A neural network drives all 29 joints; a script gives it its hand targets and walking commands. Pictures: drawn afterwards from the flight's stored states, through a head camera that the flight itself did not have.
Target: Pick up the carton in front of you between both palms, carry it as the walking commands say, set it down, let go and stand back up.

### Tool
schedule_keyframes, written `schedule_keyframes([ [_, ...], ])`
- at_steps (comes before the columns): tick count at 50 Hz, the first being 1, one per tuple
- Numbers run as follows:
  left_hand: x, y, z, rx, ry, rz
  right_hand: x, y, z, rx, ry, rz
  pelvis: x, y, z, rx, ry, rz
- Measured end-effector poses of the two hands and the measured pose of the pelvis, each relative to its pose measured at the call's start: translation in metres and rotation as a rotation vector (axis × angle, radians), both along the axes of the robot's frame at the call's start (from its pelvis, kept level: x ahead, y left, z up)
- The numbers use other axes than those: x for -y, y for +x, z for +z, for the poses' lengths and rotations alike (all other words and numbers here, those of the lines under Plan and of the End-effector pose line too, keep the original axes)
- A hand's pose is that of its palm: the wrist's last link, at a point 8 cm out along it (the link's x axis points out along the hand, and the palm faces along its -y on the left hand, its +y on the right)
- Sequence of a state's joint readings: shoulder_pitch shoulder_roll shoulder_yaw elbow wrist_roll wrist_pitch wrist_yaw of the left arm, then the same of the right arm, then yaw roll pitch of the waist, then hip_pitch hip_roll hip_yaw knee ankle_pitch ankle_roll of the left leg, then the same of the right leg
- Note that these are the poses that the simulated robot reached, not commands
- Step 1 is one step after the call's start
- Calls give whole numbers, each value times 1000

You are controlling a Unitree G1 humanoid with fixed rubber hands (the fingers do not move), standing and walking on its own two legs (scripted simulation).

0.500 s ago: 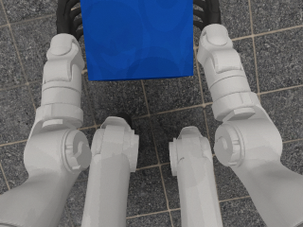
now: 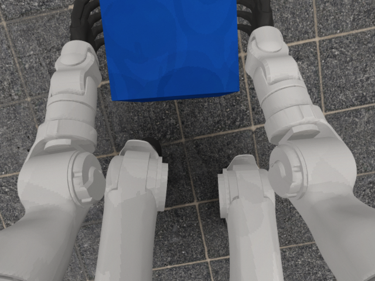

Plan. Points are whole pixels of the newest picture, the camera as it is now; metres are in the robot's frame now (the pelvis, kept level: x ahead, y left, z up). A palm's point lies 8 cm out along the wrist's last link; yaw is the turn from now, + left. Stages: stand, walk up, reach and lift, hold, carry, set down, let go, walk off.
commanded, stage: set down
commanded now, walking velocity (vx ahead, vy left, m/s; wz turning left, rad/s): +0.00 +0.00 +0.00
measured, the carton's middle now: (174, 50) +0.50 +0.10 -0.26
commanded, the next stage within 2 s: let go in 1.86 s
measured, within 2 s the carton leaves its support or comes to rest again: neither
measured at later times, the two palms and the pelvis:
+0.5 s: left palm (86, 42) +0.47 +0.25 -0.18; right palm (261, 30) +0.53 -0.05 -0.18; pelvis -0.01 +0.00 -0.01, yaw +0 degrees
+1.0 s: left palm (53, 33) +0.48 +0.30 -0.15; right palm (279, 21) +0.54 -0.07 -0.15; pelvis -0.01 +0.01 -0.01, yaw +1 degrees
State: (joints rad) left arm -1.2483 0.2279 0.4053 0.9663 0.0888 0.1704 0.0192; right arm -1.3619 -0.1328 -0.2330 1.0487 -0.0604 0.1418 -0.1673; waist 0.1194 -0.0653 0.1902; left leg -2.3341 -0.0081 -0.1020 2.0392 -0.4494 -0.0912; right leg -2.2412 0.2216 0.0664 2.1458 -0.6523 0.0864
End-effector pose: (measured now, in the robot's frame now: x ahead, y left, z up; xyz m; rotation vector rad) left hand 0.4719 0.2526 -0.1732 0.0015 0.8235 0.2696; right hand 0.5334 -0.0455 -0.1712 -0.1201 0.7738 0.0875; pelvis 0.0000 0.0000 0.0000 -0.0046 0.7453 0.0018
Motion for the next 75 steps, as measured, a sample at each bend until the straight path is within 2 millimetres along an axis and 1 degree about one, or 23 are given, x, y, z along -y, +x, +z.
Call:
schedule_keyframes([
  [5, 0, 2, -5, -10, 1, -12, 2, -1, -6, -7, 3, 11, -2, 0, -3, 11, 0, -2],
  [24, -1, 2, -8, 12, -24, -32, 5, 1, -8, 6, 27, 65, 0, -7, -9, 43, 9, -2],
  [29, -2, 1, -13, 24, -28, -13, 6, 1, -11, 21, 20, 87, -1, -8, -10, 59, 6, -2],
  [32, -12, -7, -22, 14, -3, 31, 16, 0, -19, 28, -2, 67, -3, -9, -10, 70, 3, 0],
  [35, -28, -15, -29, 7, 22, 71, 32, -1, -29, 20, -19, 35, -5, -9, -11, 75, 3, 2],
  [37, -38, -17, -33, 13, 33, 84, 39, -1, -33, 23, -24, 24, -6, -9, -12, 78, 5, 2],
  [39, -45, -15, -33, 29, 38, 88, 42, -1, -35, 34, -22, 22, -8, -8, -14, 82, 5, 2],
  [42, -49, -8, -29, 71, 36, 85, 40, 2, -31, 67, -10, 24, -10, -8, -17, 86, 4, 3],
  [46, -48, 2, -11, 135, 25, 79, 32, 7, -13, 125, -3, 23, -13, -9, -17, 90, -1, 12],
  [50, -45, 5, 19, 185, 13, 72, 25, 10, 19, 163, -10, 12, -14, -9, -6, 90, -8, 23],
  [55, -46, -2, 62, 181, 12, 80, 21, 11, 66, 152, -28, -4, -14, -7, 22, 61, -17, 33],
  [60, -48, -5, 98, 174, 15, 81, 23, 13, 103, 133, -29, -18, -15, -3, 50, 12, -26, 42],
  [67, -48, -1, 137, 187, 21, 71, 30, 16, 139, 145, -25, -25, -16, 4, 80, -38, -31, 43],
  [75, -54, -4, 181, 193, 33, 67, 32, 14, 178, 160, -22, -14, -16, 12, 117, -66, -25, 43],
])
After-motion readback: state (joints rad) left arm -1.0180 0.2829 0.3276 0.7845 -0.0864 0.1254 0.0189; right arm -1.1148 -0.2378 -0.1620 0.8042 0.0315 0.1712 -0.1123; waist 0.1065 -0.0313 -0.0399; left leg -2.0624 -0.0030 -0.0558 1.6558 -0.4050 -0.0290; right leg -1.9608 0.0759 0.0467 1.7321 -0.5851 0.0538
